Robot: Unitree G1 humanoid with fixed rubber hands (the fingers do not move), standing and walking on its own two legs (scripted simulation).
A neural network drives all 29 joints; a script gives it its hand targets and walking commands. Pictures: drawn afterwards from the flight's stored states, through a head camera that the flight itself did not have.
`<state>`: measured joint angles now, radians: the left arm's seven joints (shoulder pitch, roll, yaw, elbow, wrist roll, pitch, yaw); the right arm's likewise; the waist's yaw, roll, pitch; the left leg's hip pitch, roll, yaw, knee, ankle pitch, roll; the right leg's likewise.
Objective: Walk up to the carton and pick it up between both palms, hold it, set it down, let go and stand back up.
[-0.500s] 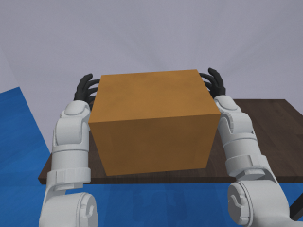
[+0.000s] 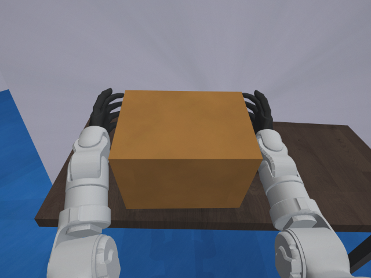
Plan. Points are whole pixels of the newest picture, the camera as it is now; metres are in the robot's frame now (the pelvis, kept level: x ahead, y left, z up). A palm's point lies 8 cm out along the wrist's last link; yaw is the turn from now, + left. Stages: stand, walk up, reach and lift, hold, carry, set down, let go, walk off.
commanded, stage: set down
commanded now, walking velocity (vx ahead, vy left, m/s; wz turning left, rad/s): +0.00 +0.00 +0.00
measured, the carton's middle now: (183, 150) +0.36 +0.00 +0.15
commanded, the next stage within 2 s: none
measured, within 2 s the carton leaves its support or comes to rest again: neither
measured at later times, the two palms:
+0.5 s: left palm (106, 130) +0.41 +0.17 +0.17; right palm (257, 139) +0.38 -0.17 +0.17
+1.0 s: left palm (109, 136) +0.43 +0.17 +0.14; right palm (252, 141) +0.40 -0.17 +0.14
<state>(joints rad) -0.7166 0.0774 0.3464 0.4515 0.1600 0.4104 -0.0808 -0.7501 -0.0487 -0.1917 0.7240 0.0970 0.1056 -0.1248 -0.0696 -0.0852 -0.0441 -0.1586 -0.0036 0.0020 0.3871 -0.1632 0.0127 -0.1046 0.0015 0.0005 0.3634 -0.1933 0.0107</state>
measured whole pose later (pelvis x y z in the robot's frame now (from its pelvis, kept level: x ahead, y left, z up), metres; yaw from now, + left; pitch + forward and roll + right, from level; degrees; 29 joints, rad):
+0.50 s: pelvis +0.01 +0.00 +0.00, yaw +0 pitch -3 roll -1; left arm -0.70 0.09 0.32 0.47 0.16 0.36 -0.11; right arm -0.66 -0.02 -0.19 0.64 0.10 0.06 -0.15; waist -0.07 -0.09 0.01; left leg -0.16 0.00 0.00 0.39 -0.17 0.01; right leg -0.09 0.00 0.00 0.35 -0.20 0.01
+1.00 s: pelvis +0.02 +0.00 +0.00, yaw +0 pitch -3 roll -1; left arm -0.74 0.14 0.32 0.72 0.16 0.19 -0.12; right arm -0.71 -0.01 -0.21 0.80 0.03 0.00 -0.16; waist -0.07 -0.07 0.01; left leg -0.16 0.00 0.00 0.39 -0.19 0.01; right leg -0.09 0.00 0.00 0.35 -0.21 0.01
